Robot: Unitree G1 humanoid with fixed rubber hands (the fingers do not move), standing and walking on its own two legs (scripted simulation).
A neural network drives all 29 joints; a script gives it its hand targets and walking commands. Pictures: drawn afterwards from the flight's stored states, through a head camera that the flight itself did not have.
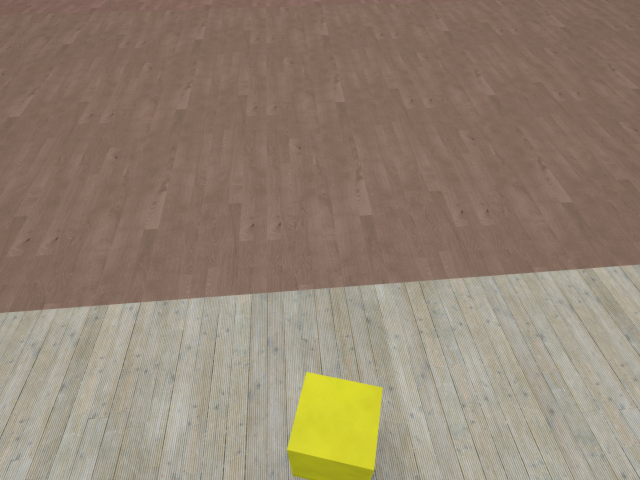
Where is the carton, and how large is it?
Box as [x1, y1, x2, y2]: [287, 372, 382, 479]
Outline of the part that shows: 306,372 287,447 292,474 308,479 370,479 374,466 382,387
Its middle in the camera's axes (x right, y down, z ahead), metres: +0.04 +0.53 +1.06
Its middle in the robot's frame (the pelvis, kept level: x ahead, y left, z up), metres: +0.40 -0.03 -0.66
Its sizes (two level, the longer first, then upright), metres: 0.210 0.200 0.250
